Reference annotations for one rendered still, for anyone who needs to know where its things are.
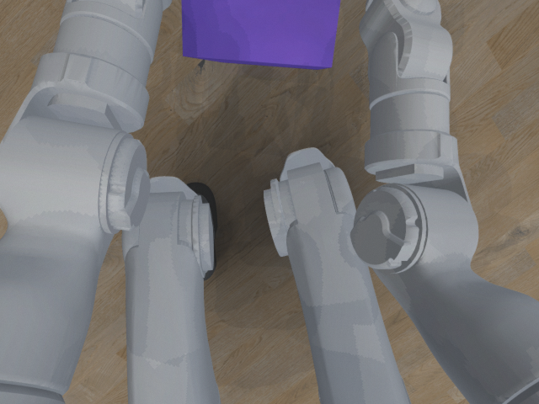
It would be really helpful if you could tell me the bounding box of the robot left upper arm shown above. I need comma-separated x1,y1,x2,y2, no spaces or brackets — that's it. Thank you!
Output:
0,115,151,404

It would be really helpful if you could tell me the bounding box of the left robot forearm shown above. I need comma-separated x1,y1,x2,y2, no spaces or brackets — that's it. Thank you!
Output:
0,0,173,209

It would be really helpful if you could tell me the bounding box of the robot right thigh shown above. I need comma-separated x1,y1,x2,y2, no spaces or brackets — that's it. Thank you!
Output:
264,162,411,404

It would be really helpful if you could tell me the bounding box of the robot right upper arm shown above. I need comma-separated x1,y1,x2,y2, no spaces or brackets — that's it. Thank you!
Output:
350,183,539,404

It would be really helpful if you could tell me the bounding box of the left robot shin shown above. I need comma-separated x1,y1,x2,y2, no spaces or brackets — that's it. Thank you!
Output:
122,176,208,272

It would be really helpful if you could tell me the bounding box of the right robot forearm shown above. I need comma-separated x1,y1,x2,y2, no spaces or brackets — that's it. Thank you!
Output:
359,0,472,207

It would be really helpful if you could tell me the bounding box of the carton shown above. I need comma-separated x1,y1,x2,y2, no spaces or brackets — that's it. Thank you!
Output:
181,0,340,70

